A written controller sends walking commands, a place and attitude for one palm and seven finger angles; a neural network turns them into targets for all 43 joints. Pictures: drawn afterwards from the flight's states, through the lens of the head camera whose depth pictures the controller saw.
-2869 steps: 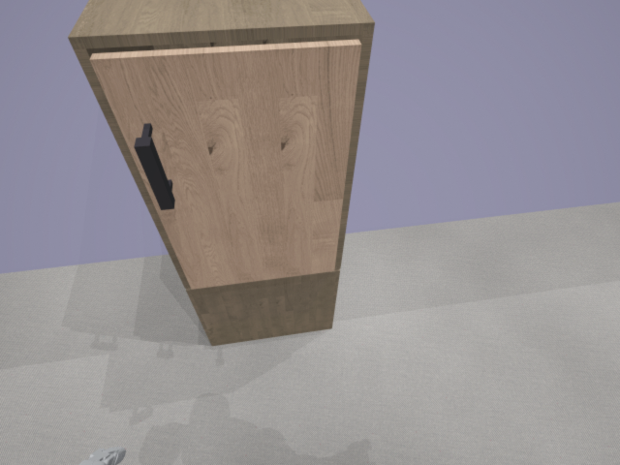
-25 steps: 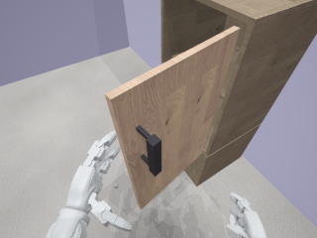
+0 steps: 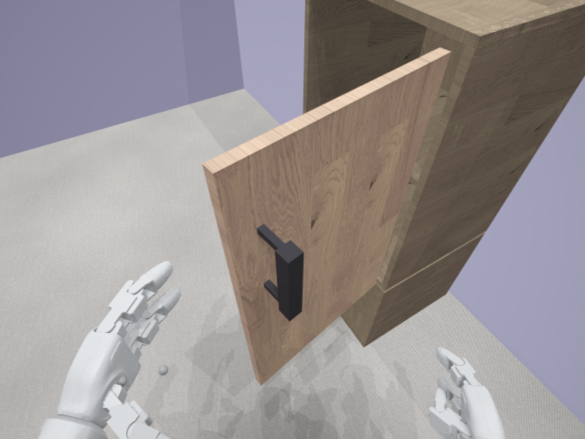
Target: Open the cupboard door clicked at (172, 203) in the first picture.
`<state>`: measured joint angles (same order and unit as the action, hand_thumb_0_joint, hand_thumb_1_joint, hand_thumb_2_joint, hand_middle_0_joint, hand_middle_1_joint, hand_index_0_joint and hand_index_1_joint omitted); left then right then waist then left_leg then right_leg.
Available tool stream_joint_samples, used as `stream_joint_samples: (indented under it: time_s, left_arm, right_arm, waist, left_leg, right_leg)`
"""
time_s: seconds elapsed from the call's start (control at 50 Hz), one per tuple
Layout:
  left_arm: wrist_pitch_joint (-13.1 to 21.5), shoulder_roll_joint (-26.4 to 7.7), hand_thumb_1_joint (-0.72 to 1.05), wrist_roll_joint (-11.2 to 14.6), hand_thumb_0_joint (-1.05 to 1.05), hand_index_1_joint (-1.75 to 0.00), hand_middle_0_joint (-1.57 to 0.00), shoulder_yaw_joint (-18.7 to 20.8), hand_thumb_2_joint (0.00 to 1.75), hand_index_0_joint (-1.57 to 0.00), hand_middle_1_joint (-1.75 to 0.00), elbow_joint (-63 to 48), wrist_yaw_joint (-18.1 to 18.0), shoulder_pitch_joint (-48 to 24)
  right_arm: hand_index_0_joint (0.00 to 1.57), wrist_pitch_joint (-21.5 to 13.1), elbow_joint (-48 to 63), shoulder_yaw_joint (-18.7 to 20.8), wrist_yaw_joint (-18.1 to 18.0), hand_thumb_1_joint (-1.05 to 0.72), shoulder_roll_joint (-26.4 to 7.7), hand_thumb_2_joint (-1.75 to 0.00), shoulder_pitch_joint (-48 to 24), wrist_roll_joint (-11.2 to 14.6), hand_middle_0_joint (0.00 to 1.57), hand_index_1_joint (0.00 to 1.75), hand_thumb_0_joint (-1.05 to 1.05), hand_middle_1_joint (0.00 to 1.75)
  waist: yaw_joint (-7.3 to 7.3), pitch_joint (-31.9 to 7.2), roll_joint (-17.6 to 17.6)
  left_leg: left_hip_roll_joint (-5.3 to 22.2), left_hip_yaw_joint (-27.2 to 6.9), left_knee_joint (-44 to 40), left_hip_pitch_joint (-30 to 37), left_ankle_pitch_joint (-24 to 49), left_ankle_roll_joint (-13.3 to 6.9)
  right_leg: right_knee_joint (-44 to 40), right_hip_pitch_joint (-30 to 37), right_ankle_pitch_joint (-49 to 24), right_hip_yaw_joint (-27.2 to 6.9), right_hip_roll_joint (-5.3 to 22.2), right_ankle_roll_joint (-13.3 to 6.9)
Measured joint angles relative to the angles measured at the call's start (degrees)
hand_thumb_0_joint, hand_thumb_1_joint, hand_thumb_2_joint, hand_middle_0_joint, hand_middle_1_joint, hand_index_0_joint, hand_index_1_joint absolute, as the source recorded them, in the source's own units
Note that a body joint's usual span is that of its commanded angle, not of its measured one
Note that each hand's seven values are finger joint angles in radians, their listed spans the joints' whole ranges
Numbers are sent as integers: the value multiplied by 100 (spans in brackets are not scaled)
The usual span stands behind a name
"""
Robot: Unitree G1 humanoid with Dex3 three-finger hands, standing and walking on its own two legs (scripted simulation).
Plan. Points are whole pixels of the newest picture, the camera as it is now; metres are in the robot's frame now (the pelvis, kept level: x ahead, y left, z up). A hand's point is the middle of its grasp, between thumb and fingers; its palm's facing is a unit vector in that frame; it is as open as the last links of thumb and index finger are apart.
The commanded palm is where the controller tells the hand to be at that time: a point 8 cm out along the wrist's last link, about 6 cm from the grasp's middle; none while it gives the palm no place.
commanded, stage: slide the hand sideways off the handle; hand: left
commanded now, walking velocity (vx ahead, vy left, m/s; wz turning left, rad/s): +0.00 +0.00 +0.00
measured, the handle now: (279, 273) +0.30 +0.04 +0.10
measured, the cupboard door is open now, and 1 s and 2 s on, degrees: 100 100 100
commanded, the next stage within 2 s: draw the hand back to the body in 0.02 s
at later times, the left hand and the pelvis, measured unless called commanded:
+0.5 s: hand (125, 361) +0.18 +0.18 +0.13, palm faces -0.10 -0.99 -0.08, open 16.3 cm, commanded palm +0.14 +0.24 +0.14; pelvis -0.01 +0.01 +0.01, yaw +0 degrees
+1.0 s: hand (52, 319) +0.20 +0.25 +0.16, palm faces +0.35 -0.86 -0.37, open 13.0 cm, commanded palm +0.15 +0.29 +0.19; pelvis +0.01 +0.02 +0.04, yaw -1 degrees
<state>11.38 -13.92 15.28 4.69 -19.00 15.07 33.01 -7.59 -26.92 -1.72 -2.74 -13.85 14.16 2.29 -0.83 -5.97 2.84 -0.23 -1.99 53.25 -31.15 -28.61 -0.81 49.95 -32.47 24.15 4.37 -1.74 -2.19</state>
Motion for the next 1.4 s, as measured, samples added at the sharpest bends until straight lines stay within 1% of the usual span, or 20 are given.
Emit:
stream_joint_samples:
  time_s: [0.1, 0.18, 0.3, 0.42, 0.52, 0.64, 0.66, 0.7, 0.74, 0.76, 0.8, 0.86, 0.92, 1.0, 1.16, 1.4]
  left_arm:
    - [4, 16, -50, 61, -1, -30, -15, -12, 30, -15, -30, -37, 63, 7]
    - [-59, -11, -50, 33, -1, -30, -15, -19, 30, -15, -30, -18, 61, -81]
    - [-257, -131, -50, 85, -1, -30, -15, 156, 30, -15, -30, -88, 3, -257]
    - [-537, -194, -50, 167, -1, -30, -15, 332, 30, -15, -30, -228, 101, -260]
    - [-763, -266, -50, 218, -1, -30, -15, 460, 30, -15, -30, -307, 160, -244]
    - [-907, -360, -47, 310, -1, -30, -15, 684, 32, -15, -30, -344, 275, -293]
    - [-948, -415, -45, 84, -1, -30, -15, 661, 32, -15, -30, -406, 59, -307]
    - [-1042, -453, -42, -377, -1, -30, -16, 571, 34, -16, -30, -600, -634, -235]
    - [-1116, -398, -37, -697, -1, -30, -16, 502, 36, -16, -30, -756, -1224, -91]
    - [-1144, -371, -34, -811, -1, -30, -16, 479, 37, -16, -30, -809, -1443, -18]
    - [-1179, -342, -28, -979, -1, -30, -16, 441, 39, -16, -30, -858, -1760, 72]
    - [-1192, -364, -19, -1129, -1, -30, -16, 448, 43, -17, -30, -794, -2038, 47]
    - [-1176, -394, -9, -1196, -1, -30, -17, 533, 48, -17, -30, -701, -2185, -55]
    - [-1134, -425, 4, -1223, 0, -30, -17, 691, 53, -17, -30, -645, -2252, -152]
    - [-1074, -512, 32, -1213, 0, -30, -18, 979, 65, -19, -30, -585, -2216, -255]
    - [-969, -631, 72, -1138, 1, -30, -20, 1434, 83, -20, -30, -511, -2214, -554]
  right_arm:
    - [20, -92, 1, -15, -8, -90, -5, -90, -7, 11, 20, 30, 1, 30]
    - [20, -114, -8, -42, -28, -90, 13, -90, -17, 14, 20, 30, 1, 30]
    - [20, -175, -80, -110, -72, -90, 33, -90, 29, 56, 20, 30, 1, 30]
    - [20, -275, -173, -156, -80, -90, 33, -90, 85, 86, 20, 30, 1, 30]
    - [20, -380, -224, -165, -95, -90, 1, -90, 93, 101, 20, 30, 1, 30]
    - [20, -534, -309, -173, -125, -90, -37, -90, 57, 126, 20, 30, 1, 30]
    - [20, -529, -317, -168, -157, -90, -29, -90, 47, 101, 20, 30, 1, 30]
    - [20, -474, -331, -164, -229, -90, 6, -90, 2, 25, 20, 30, 1, 30]
    - [20, -391, -351, -161, -268, -90, 53, -90, -43, -25, 20, 30, 1, 30]
    - [20, -345, -371, -161, -282, -90, 76, -90, -62, -45, 20, 30, 1, 30]
    - [20, -270, -425, -165, -303, -90, 107, -90, -88, -77, 20, 30, 1, 30]
    - [20, -189, -551, -179, -317, -90, 119, -90, -128, -117, 20, 30, 1, 30]
    - [20, -131, -690, -193, -298, -90, 122, -90, -176, -148, 20, 30, 1, 30]
    - [20, -74, -840, -182, -249, -90, 133, -90, -236, -177, 20, 30, 1, 30]
    - [20, 75, -949, -91, -160, -90, 123, -90, -331, -186, 20, 30, 1, 30]
    - [20, 186, -994, 12, -118, -90, 58, -90, -388, -158, 20, 30, 1, 30]
  waist:
    - [0, -7, 28]
    - [-6, 10, 22]
    - [-2, 50, 41]
    - [2, 37, 62]
    - [-25, 48, 66]
    - [-94, 72, 61]
    - [-136, 100, 48]
    - [-166, 173, 34]
    - [-161, 234, 27]
    - [-164, 260, 19]
    - [-184, 319, 11]
    - [-233, 420, 17]
    - [-272, 501, 27]
    - [-294, 552, 46]
    - [-298, 569, 89]
    - [-306, 607, 105]
  left_leg:
    - [-8, -9, 40, -25, 16, -18]
    - [-11, 1, 70, -40, 30, -32]
    - [-17, 0, -26, 104, 83, -50]
    - [-30, 19, -267, 352, 177, -77]
    - [-42, 28, -476, 560, 256, -94]
    - [-49, 19, -728, 823, 350, -104]
    - [-43, 34, -789, 900, 369, -104]
    - [-32, 63, -968, 1093, 428, -103]
    - [-33, 86, -1184, 1287, 512, -107]
    - [-35, 98, -1298, 1381, 557, -107]
    - [-45, 111, -1515, 1565, 645, -110]
    - [-67, 112, -1805, 1816, 763, -118]
    - [-94, 118, -2068, 2034, 868, -124]
    - [-111, 144, -2368, 2279, 974, -126]
    - [-94, 202, -2752, 2583, 1095, -112]
    - [-45, 216, -2953, 2755, 1175, -62]
  right_leg:
    - [4, -4, -31, 9, 8, 18]
    - [18, -14, -55, 1, 12, 31]
    - [-109, 148, -122, -1, 15, 50]
    - [-361, 401, -224, -28, 23, 81]
    - [-576, 615, -305, -43, 31, 99]
    - [-852, 895, -405, -42, 33, 113]
    - [-909, 964, -427, -58, 26, 113]
    - [-1085, 1146, -498, -93, 13, 118]
    - [-1293, 1331, -583, -121, 10, 121]
    - [-1397, 1419, -625, -136, 10, 121]
    - [-1596, 1594, -704, -155, 17, 126]
    - [-1861, 1839, -804, -164, 36, 135]
    - [-2070, 2035, -877, -177, 61, 143]
    - [-2299, 2241, -951, -210, 74, 149]
    - [-2611, 2492, -1056, -277, 51, 142]
    - [-2781, 2640, -1127, -293, 0, 94]
